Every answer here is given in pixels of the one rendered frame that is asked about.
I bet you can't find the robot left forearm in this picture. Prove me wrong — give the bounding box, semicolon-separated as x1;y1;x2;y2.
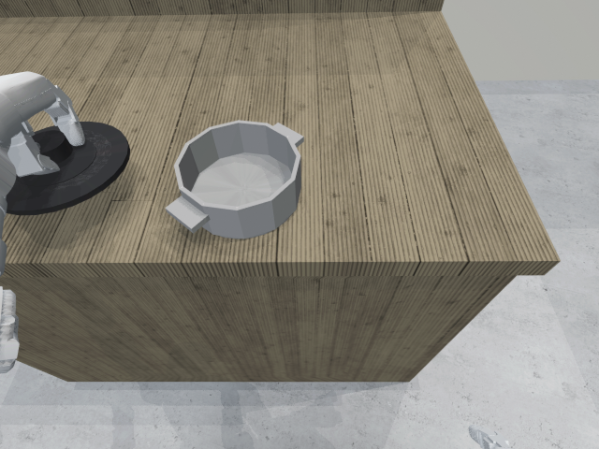
0;94;22;277

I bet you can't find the table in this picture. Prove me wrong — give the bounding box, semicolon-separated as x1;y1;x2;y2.
0;0;561;382

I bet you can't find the knob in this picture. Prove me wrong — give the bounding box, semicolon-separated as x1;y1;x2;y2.
32;130;73;164

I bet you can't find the robot right hand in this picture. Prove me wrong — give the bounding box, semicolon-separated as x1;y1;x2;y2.
469;425;516;449

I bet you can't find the left robot upper arm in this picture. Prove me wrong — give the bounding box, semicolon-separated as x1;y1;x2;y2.
0;286;20;373

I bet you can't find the lid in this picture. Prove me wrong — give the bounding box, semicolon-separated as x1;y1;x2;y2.
6;122;130;215

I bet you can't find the robot left hand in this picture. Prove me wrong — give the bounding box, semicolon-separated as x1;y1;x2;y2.
0;71;85;177

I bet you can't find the pot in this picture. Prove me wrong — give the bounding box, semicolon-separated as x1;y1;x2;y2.
165;120;304;239

